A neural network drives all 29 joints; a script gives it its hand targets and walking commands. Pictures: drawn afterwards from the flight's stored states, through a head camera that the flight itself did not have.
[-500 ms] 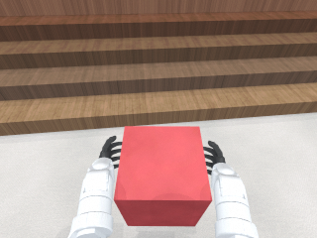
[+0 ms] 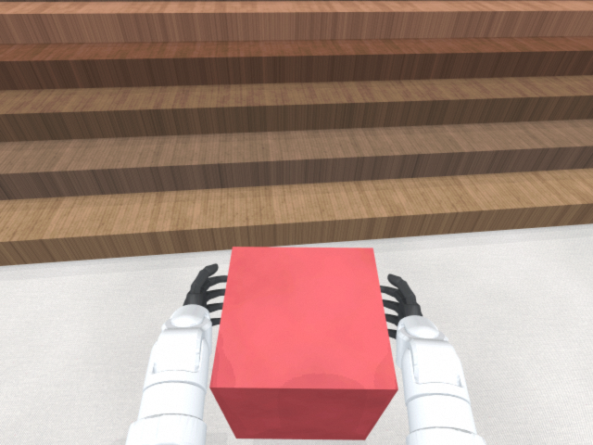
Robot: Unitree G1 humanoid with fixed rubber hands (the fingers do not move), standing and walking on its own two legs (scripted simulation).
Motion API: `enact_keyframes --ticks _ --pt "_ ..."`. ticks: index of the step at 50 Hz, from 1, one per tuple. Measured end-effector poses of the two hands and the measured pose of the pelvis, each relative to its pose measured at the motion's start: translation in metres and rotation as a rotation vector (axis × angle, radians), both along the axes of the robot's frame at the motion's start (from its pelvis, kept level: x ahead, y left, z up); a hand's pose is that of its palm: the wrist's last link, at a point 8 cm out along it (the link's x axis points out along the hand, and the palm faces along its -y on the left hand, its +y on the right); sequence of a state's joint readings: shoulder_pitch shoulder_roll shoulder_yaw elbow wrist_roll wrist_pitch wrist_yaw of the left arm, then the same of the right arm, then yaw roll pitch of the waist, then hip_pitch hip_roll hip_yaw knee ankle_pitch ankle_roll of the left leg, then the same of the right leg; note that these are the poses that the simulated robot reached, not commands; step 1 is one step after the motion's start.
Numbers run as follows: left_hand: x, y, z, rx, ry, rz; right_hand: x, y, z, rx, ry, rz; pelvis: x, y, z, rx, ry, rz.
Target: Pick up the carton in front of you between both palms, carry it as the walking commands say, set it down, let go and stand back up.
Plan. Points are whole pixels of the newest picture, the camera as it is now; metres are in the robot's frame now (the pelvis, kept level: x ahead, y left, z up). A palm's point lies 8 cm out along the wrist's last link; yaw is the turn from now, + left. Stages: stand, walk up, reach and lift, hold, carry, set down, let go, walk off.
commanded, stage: reach and lift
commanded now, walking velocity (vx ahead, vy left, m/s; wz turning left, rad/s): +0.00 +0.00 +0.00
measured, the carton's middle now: (301, 347) +0.29 +0.00 -0.05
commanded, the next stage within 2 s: hold in 0.18 s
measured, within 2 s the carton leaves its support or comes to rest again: neither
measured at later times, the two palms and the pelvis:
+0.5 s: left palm (191, 319) +0.28 +0.15 +0.05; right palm (413, 330) +0.27 -0.15 +0.05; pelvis -0.01 +0.00 +0.00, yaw +0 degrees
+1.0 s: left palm (205, 244) +0.38 +0.15 +0.09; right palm (408, 258) +0.37 -0.15 +0.09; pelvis +0.10 +0.00 -0.01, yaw +0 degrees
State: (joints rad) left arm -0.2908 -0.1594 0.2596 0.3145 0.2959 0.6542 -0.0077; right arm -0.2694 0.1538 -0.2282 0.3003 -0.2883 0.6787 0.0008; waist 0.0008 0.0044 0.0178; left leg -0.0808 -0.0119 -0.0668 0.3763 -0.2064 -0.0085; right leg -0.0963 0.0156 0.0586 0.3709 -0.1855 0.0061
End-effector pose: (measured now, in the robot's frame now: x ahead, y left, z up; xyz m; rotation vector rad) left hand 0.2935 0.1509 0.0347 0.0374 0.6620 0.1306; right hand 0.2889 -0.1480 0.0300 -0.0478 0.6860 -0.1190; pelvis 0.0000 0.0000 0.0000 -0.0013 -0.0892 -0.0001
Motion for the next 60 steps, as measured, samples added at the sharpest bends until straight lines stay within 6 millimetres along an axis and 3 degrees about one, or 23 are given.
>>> enact_keyframes --ticks 10,18,26,35,42,48,53,57,60 --pt "-0.002 0.001 0.005 -0.001 -0.005 -0.001 -0.003 0.001 0.005 0.002 -0.005 -0.003 -0.001 0.001 0.0 0.0 -0.014 -0.001" --pt "-0.01 0.001 0.02 0.0 -0.036 -0.002 -0.011 0.001 0.02 0.002 -0.036 -0.002 -0.003 0.002 0.001 0.0 -0.037 -0.001" --pt "-0.018 0.001 0.017 -0.006 -0.008 0.005 -0.017 0.001 0.017 0.008 -0.008 -0.004 -0.012 0.001 0.0 0.0 -0.057 0.0" --pt "-0.005 0.012 0.028 -0.035 -0.067 0.025 0.0 0.012 0.033 0.01 -0.066 -0.005 -0.002 0.01 -0.007 -0.001 0.075 0.036" --pt "0.022 0.026 0.045 -0.051 -0.021 0.035 0.025 0.026 0.049 0.026 -0.02 -0.019 0.033 0.017 0.001 -0.023 0.139 -0.005" --pt "0.069 0.006 0.058 -0.072 -0.022 0.021 0.062 0.006 0.059 0.045 -0.023 -0.061 0.079 0.005 -0.002 -0.023 0.165 -0.006" --pt "0.1 -0.007 0.047 -0.072 0.009 0.032 0.097 -0.007 0.049 0.075 0.009 -0.077 0.125 -0.003 -0.009 -0.023 0.176 0.032" --pt "0.126 0.003 0.045 -0.079 0.062 0.07 0.135 0.002 0.05 0.073 0.064 -0.045 0.163 -0.002 -0.002 -0.005 0.18 0.035" --pt "0.159 0.015 0.051 -0.086 0.051 0.097 0.174 0.014 0.056 0.075 0.055 -0.024 0.196 0.004 0.0 0.001 0.178 0.033"
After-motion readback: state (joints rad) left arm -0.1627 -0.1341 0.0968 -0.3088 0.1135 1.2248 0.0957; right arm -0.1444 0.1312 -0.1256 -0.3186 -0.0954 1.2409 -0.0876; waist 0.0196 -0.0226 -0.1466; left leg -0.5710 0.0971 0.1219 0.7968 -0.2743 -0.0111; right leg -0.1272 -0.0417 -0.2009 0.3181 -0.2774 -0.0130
